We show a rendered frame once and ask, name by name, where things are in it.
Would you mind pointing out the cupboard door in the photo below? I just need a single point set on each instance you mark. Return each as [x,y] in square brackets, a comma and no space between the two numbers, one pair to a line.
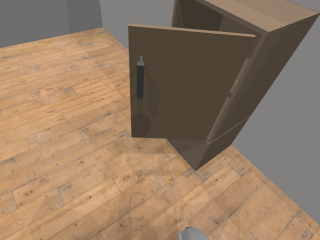
[188,74]

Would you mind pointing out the robot right thigh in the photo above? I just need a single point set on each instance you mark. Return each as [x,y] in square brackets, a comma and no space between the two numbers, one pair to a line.
[192,234]

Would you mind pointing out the handle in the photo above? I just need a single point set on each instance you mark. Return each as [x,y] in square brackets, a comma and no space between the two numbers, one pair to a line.
[140,77]

